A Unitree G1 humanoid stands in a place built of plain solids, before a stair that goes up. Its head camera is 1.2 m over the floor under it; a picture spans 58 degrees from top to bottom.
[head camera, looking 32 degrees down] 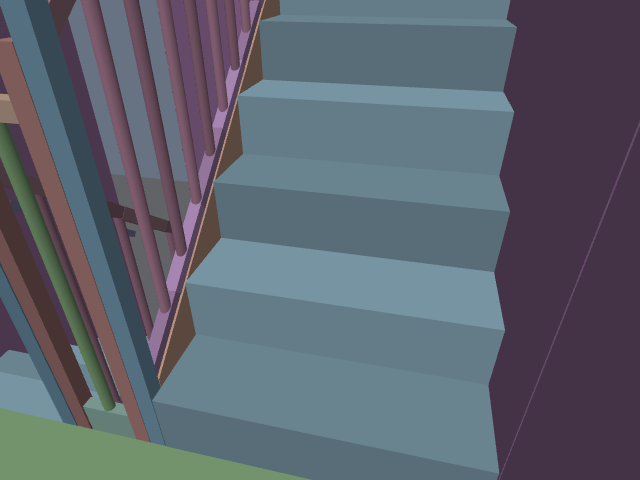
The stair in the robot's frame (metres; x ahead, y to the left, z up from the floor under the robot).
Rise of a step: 0.21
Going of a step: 0.26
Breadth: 0.90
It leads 13 degrees to the right of straight ahead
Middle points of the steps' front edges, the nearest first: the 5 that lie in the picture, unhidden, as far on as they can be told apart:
0.66 0.02 0.21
0.92 -0.04 0.42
1.17 -0.10 0.63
1.43 -0.15 0.83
1.68 -0.21 1.04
